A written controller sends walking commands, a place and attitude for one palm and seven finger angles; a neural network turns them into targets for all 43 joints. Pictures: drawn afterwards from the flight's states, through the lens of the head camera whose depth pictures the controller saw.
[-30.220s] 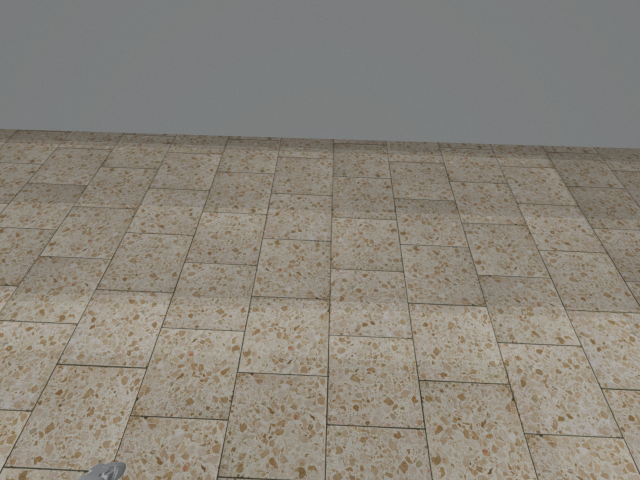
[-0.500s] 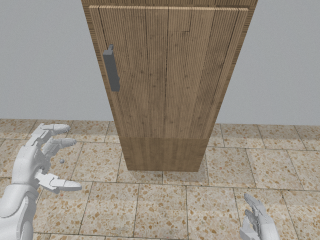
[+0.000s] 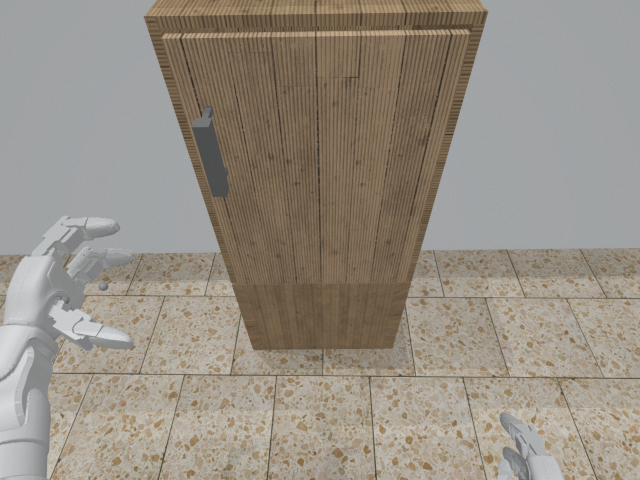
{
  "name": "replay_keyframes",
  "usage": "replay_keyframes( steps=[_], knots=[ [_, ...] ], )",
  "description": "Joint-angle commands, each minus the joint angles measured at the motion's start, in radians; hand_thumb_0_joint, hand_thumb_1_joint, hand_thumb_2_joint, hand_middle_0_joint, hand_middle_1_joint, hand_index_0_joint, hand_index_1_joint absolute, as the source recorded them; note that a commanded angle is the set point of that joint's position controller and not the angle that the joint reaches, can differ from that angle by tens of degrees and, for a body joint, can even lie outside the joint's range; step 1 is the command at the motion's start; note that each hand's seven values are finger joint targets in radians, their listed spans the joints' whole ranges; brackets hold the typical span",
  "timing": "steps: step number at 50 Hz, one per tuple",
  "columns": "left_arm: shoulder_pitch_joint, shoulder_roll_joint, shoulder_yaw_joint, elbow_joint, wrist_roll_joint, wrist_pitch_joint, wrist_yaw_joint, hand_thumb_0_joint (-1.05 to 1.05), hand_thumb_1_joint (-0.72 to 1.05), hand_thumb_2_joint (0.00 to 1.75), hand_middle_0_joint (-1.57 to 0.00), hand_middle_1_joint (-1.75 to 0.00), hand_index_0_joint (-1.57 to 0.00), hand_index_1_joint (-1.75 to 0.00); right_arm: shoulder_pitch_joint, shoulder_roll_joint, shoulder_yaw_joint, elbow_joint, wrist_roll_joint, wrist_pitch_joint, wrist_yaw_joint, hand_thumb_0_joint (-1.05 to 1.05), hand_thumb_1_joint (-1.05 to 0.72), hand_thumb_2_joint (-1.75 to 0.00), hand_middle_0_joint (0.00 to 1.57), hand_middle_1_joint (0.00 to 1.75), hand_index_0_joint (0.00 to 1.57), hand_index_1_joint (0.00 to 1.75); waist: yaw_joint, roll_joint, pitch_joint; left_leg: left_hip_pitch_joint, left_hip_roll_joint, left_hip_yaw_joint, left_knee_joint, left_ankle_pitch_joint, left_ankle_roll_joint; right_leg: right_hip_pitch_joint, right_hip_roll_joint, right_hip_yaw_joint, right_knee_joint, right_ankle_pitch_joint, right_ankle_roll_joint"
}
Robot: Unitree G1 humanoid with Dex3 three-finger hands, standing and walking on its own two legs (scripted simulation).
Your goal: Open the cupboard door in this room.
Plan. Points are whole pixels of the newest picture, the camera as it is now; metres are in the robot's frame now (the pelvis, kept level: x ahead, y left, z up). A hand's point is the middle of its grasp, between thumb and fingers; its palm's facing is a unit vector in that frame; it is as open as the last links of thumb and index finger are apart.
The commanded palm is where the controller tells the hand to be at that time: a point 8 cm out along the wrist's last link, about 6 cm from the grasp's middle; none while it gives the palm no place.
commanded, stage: raise the hand with hooked fingers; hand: left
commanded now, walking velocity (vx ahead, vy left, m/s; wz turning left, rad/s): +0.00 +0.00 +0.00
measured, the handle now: (214, 152) +0.58 +0.22 +0.09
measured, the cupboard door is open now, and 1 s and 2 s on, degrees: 0 0 0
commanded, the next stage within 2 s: move the hooked fingers beside the handle in 0.32 s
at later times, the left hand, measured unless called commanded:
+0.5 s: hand (94, 294) +0.29 +0.28 +0.11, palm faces +0.11 -0.99 -0.01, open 14.0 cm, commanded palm +0.27 +0.33 +0.11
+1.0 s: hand (123, 242) +0.37 +0.28 +0.10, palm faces +0.07 -1.00 +0.01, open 14.0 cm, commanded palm +0.35 +0.33 +0.10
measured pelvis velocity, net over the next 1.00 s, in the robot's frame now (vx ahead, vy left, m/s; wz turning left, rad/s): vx -0.01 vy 0.01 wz -0.01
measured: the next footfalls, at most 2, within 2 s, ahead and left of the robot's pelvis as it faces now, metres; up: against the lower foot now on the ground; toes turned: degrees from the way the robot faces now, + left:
none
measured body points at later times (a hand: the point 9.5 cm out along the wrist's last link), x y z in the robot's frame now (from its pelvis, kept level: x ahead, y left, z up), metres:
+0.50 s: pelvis -0.01 +0.00 +0.00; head +0.01 +0.00 +0.45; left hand +0.28 +0.33 +0.11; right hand +0.16 -0.23 -0.08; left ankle -0.01 +0.13 -0.72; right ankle +0.01 -0.11 -0.72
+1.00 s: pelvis -0.01 +0.01 -0.01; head +0.03 +0.02 +0.44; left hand +0.36 +0.33 +0.11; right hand +0.08 -0.26 -0.10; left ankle -0.01 +0.13 -0.72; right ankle +0.01 -0.11 -0.72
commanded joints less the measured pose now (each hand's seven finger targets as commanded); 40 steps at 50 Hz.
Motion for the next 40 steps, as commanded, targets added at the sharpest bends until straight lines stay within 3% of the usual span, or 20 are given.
replay_keyframes(
  steps=[1, 3, 4, 8, 10, 13, 16, 19, 20, 22, 24, 25, 27, 31, 34, 36, 38, 39, 40],
  knots=[
    [-0.224, 0.270, 0.109, -0.208, -0.024, -0.075, 0.014, 0.00, -0.50, 0.30, -0.30, -1.20, -0.30, -1.20, -0.074, -0.115, -0.044, -0.160, 0.000, -0.050, -0.006, 0.00, -0.90, -0.90, 0.20, 0.30, 0.20, 0.30, 0.023, -0.006, -0.206, 0.040, -0.042, 0.001, -0.083, 0.246, 0.037, 0.131, 0.011, 0.043, -0.091, 0.269, 0.005],
    [-0.247, 0.267, 0.098, -0.229, -0.011, -0.086, 0.024, 0.00, -0.50, 0.30, -0.30, -1.20, -0.30, -1.20, -0.074, -0.113, -0.043, -0.158, 0.000, -0.050, -0.008, 0.00, -0.90, -0.90, 0.20, 0.30, 0.20, 0.30, 0.018, 0.047, -0.197, 0.052, -0.041, 0.001, -0.090, 0.238, 0.034, 0.115, 0.013, 0.037, -0.090, 0.251, 0.000],
    [-0.254, 0.283, 0.106, -0.240, -0.011, -0.092, 0.027, 0.00, -0.50, 0.30, -0.30, -1.20, -0.30, -1.20, -0.075, -0.115, -0.044, -0.159, -0.003, -0.050, -0.008, 0.00, -0.90, -0.90, 0.20, 0.30, 0.20, 0.30, 0.020, 0.013, -0.198, 0.051, -0.038, -0.001, -0.086, 0.242, 0.038, 0.129, 0.014, 0.043, -0.090, 0.253, 0.000],
    [-0.254, 0.266, 0.092, -0.250, -0.001, -0.106, 0.029, 0.00, -0.50, 0.30, -0.30, -1.20, -0.30, -1.20, -0.075, -0.109, -0.042, -0.154, -0.001, -0.055, -0.012, 0.00, -0.90, -0.90, 0.20, 0.30, 0.20, 0.30, 0.017, 0.070, -0.207, 0.075, -0.038, -0.001, -0.097, 0.242, 0.035, 0.119, 0.016, 0.034, -0.090, 0.253, -0.003],
    [-0.249, 0.276, 0.104, -0.238, -0.010, -0.102, 0.022, 0.00, -0.50, 0.30, -0.30, -1.20, -0.30, -1.20, -0.072, -0.113, -0.042, -0.152, -0.004, -0.055, -0.013, 0.00, -0.90, -0.90, 0.20, 0.30, 0.20, 0.30, 0.017, 0.024, -0.213, 0.069, -0.037, -0.005, -0.094, 0.254, 0.037, 0.134, 0.018, 0.035, -0.088, 0.274, -0.001],
    [-0.242, 0.238, 0.074, -0.203, -0.015, -0.085, 0.010, 0.00, -0.50, 0.30, -0.30, -1.20, -0.30, -1.20, -0.075, -0.110, -0.039, -0.146, 0.003, -0.054, -0.016, 0.00, -0.90, -0.90, 0.20, 0.30, 0.20, 0.30, 0.009, 0.036, -0.177, 0.061, -0.038, -0.003, -0.099, 0.224, 0.034, 0.104, 0.018, 0.030, -0.098, 0.242, 0.000],
    [-0.254, 0.256, 0.084, -0.188, -0.016, -0.074, 0.002, 0.00, -0.50, 0.30, -0.30, -1.20, -0.30, -1.20, -0.076, -0.114, -0.037, -0.149, 0.000, -0.053, -0.018, 0.00, -0.90, -0.90, 0.20, 0.30, 0.20, 0.30, 0.011, 0.006, -0.182, 0.051, -0.038, -0.003, -0.095, 0.218, 0.036, 0.110, 0.017, 0.036, -0.099, 0.240, 0.001],
    [-0.256, 0.255, 0.082, -0.192, -0.020, -0.074, -0.002, 0.00, -0.50, 0.30, -0.30, -1.20, -0.30, -1.20, -0.076, -0.116, -0.036, -0.151, -0.003, -0.053, -0.016, 0.00, -0.90, -0.90, 0.20, 0.30, 0.20, 0.30, 0.014, -0.002, -0.183, 0.051, -0.037, -0.009, -0.093, 0.224, 0.035, 0.113, 0.019, 0.032, -0.093, 0.239, -0.003],
    [-0.269, 0.256, 0.079, -0.204, -0.019, -0.077, -0.003, 0.00, -0.50, 0.30, -0.30, -1.20, -0.30, -1.20, -0.083, -0.114, -0.037, -0.154, 0.000, -0.054, -0.015, 0.00, -0.90, -0.90, 0.20, 0.30, 0.20, 0.30, 0.012, 0.027, -0.181, 0.050, -0.038, -0.006, -0.093, 0.211, 0.034, 0.105, 0.016, 0.037, -0.097, 0.225, -0.001],
    [-0.294, 0.234, 0.056, -0.210, -0.016, -0.081, -0.001, 0.00, -0.50, 0.30, -0.30, -1.20, -0.30, -1.20, -0.081, -0.111, -0.034, -0.152, 0.000, -0.055, -0.016, 0.00, -0.90, -0.90, 0.20, 0.30, 0.20, 0.30, 0.004, 0.031, -0.185, 0.057, -0.038, -0.009, -0.094, 0.208, 0.033, 0.094, 0.017, 0.030, -0.095, 0.223, -0.001],
    [-0.393, 0.262, 0.060, -0.169, -0.011, -0.081, 0.005, 0.00, -0.50, 0.30, -0.30, -1.20, -0.30, -1.20, -0.073, -0.118, -0.033, -0.134, -0.001, -0.051, -0.023, 0.00, -0.90, -0.90, 0.20, 0.30, 0.20, 0.30, -0.014, 0.010, -0.146, 0.040, -0.036, -0.015, -0.089, 0.184, 0.034, 0.069, 0.020, 0.036, -0.101, 0.192, -0.003],
    [-0.419, 0.291, 0.082, -0.154, -0.004, -0.084, 0.007, 0.00, -0.50, 0.30, -0.30, -1.20, -0.30, -1.20, -0.070, -0.120, -0.035, -0.131, -0.001, -0.049, -0.025, 0.00, -0.90, -0.90, 0.20, 0.30, 0.20, 0.30, -0.013, 0.018, -0.165, 0.037, -0.037, -0.017, -0.092, 0.168, 0.032, 0.068, 0.018, 0.038, -0.102, 0.171, -0.002],
    [-0.466, 0.251, 0.031, -0.118, 0.010, -0.087, 0.007, 0.00, -0.50, 0.30, -0.30, -1.20, -0.30, -1.20, -0.068, -0.116, -0.032, -0.127, 0.001, -0.047, -0.028, 0.00, -0.90, -0.90, 0.20, 0.30, 0.20, 0.30, -0.025, 0.037, -0.166, 0.045, -0.038, -0.018, -0.093, 0.151, 0.033, 0.046, 0.015, 0.036, -0.102, 0.152, -0.002],
    [-0.599, 0.288, 0.021, -0.037, 0.034, -0.097, 0.014, 0.00, -0.50, 0.30, -0.30, -1.20, -0.30, -1.20, -0.044, -0.125, -0.033, -0.107, 0.000, -0.037, -0.032, 0.00, -0.90, -0.90, 0.20, 0.30, 0.20, 0.30, -0.040, 0.033, -0.200, 0.040, -0.037, -0.024, -0.082, 0.147, 0.034, 0.043, 0.014, 0.042, -0.096, 0.147, -0.003],
    [-0.554, 0.343, 0.079, 0.043, 0.036, -0.105, 0.012, 0.00, -0.50, 0.30, -0.30, -1.20, -0.30, -1.20, -0.027, -0.132, -0.035, -0.109, -0.007, -0.023, -0.023, 0.00, -0.90, -0.90, 0.20, 0.30, 0.20, 0.30, -0.010, 0.028, -0.247, 0.019, -0.039, -0.021, -0.068, 0.191, 0.032, 0.086, 0.016, 0.045, -0.075, 0.198, -0.009],
    [-0.549, 0.350, 0.090, 0.100, 0.036, -0.107, 0.004, 0.00, -0.50, 0.30, -0.30, -1.20, -0.30, -1.20, -0.018, -0.133, -0.037, -0.113, -0.005, -0.013, -0.016, 0.00, -0.90, -0.90, 0.20, 0.30, 0.20, 0.30, -0.010, 0.013, -0.244, -0.010, -0.038, -0.014, -0.062, 0.200, 0.032, 0.088, 0.014, 0.045, -0.067, 0.225, -0.005],
    [-0.570, 0.343, 0.078, 0.109, 0.040, -0.115, 0.000, 0.00, -0.50, 0.30, -0.30, -1.20, -0.30, -1.20, -0.011, -0.134, -0.039, -0.122, -0.005, -0.003, -0.010, 0.00, -0.90, -0.90, 0.20, 0.30, 0.20, 0.30, -0.010, 0.042, -0.251, -0.012, -0.039, -0.011, -0.061, 0.211, 0.030, 0.078, 0.015, 0.043, -0.058, 0.240, -0.007],
    [-0.579, 0.360, 0.093, 0.125, 0.034, -0.118, -0.004, 0.00, -0.50, 0.30, -0.30, -1.20, -0.30, -1.20, -0.003, -0.137, -0.040, -0.123, -0.007, 0.001, -0.007, 0.00, -0.90, -0.90, 0.20, 0.30, 0.20, 0.30, -0.012, 0.013, -0.249, -0.020, -0.036, -0.012, -0.053, 0.222, 0.033, 0.088, 0.018, 0.045, -0.053, 0.254, -0.008],
    [-0.585, 0.381, 0.102, 0.129, 0.040, -0.122, -0.005, 0.00, -0.50, 0.30, -0.30, -1.20, -0.30, -1.20, 0.002, -0.140, -0.043, -0.128, -0.005, 0.007, -0.005, 0.00, -0.90, -0.90, 0.20, 0.30, 0.20, 0.30, -0.009, 0.028, -0.252, -0.032, -0.034, -0.009, -0.056, 0.214, 0.032, 0.082, 0.018, 0.046, -0.051, 0.248, -0.007]
  ],
)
